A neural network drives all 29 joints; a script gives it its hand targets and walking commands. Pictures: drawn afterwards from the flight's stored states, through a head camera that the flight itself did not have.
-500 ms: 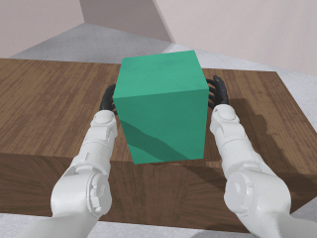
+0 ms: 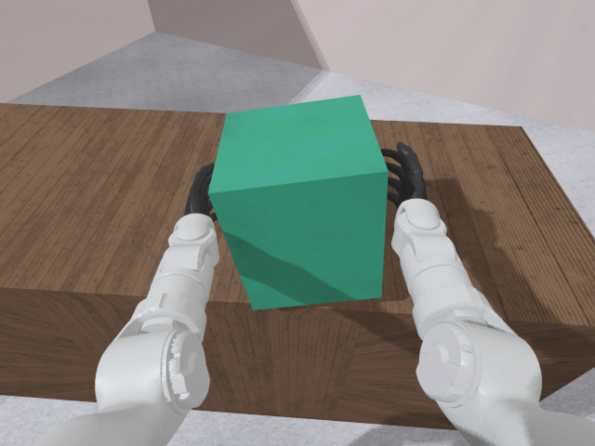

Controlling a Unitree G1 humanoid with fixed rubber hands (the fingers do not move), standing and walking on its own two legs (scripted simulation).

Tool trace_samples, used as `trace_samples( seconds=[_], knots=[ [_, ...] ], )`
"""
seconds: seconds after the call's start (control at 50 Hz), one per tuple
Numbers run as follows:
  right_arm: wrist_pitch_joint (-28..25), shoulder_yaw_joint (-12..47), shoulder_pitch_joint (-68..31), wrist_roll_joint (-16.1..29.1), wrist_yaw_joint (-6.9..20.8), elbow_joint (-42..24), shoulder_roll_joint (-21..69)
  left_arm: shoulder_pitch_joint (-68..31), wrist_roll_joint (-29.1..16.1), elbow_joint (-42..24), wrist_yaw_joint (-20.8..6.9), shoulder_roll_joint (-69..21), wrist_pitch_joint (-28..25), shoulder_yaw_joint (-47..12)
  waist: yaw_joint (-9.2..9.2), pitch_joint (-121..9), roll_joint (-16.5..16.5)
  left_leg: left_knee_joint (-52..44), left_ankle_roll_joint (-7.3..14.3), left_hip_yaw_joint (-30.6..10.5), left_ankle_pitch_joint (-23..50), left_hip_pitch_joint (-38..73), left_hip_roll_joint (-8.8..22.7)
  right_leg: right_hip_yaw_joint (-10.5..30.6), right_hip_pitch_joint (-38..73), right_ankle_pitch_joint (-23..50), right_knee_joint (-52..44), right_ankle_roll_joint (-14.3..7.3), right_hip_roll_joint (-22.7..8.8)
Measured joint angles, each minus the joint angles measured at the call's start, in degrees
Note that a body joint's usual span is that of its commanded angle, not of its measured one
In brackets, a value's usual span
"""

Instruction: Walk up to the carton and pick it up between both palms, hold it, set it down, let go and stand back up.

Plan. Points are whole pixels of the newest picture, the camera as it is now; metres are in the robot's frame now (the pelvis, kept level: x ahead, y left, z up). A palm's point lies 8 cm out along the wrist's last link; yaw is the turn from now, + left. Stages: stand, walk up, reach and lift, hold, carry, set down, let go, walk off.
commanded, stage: set down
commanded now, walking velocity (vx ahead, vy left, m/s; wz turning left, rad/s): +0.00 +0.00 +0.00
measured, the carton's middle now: (304, 206) +0.46 +0.03 +0.07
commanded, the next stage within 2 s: none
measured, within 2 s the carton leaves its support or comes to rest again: rests again in 1.22 s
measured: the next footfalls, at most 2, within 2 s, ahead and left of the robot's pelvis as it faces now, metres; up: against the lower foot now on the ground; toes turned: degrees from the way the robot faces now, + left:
none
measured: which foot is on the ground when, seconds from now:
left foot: down 0.00-1.00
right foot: down 0.00-1.00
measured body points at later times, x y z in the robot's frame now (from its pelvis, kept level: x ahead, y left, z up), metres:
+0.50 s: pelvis +0.00 +0.00 +0.00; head +0.01 +0.01 +0.45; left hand +0.41 +0.19 +0.08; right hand +0.43 -0.11 +0.11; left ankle +0.05 +0.13 -0.74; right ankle -0.03 -0.08 -0.74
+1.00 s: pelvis +0.00 +0.00 +0.00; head +0.01 +0.01 +0.45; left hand +0.41 +0.18 +0.08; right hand +0.43 -0.12 +0.11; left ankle +0.05 +0.13 -0.74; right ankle -0.03 -0.08 -0.74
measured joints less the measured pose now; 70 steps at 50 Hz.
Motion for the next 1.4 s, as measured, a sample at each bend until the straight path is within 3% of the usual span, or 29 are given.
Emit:
trace_samples(
  seconds=[1.0,1.1,1.28,1.34,1.4],
  knots=[
    [-4.6,-4.5,2.5,-4.2,1.1,-0.1,1.6,2.7,0.0,0.0,-1.8,-1.8,-6.4,3.2,-0.26,1.3,0.0,0.0,0.1,0.1,0.0,0.0,0.0,0.0,0.0,0.0,0.0,0.1,-0.1],
    [-4.6,-4.9,2.6,-4.2,1.8,-0.1,1.6,1.8,0.0,1.8,-2.7,-0.8,-7.2,3.3,-0.39,1.5,0.0,0.0,0.1,0.1,0.0,0.0,0.0,0.0,0.0,0.0,0.0,0.1,-0.1],
    [-4.7,-4.9,2.6,-4.2,1.9,0.2,1.6,-1.0,0.0,3.3,-2.0,0.6,-8.6,2.9,-0.38,3.6,0.0,0.0,0.0,0.2,0.0,0.0,0.0,0.0,0.0,-0.1,0.0,-0.1,-0.1],
    [-4.7,-3.2,2.6,-2.2,1.3,1.4,1.1,-2.0,-0.2,5.3,-0.6,2.4,-9.7,-0.5,-0.38,3.5,0.0,0.0,-0.1,0.2,-0.1,-0.2,0.0,0.0,-0.2,-0.2,0.0,-0.2,0.0],
    [-4.7,1.0,2.5,2.0,0.0,2.6,0.1,-2.9,-3.3,6.9,0.7,4.6,-10.5,-5.1,-0.38,2.3,0.0,0.0,-0.2,0.2,-0.1,-1.4,0.1,0.0,-1.5,-0.2,0.0,-0.3,0.1]
  ],
)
